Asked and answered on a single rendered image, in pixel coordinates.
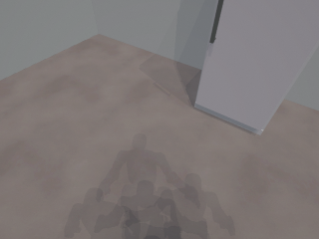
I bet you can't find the fridge door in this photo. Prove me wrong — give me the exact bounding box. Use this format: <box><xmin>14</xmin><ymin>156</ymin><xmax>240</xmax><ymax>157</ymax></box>
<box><xmin>195</xmin><ymin>0</ymin><xmax>319</xmax><ymax>130</ymax></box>

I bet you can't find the handle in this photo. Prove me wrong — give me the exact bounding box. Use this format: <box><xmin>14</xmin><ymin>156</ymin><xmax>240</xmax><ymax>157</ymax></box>
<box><xmin>209</xmin><ymin>0</ymin><xmax>224</xmax><ymax>44</ymax></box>

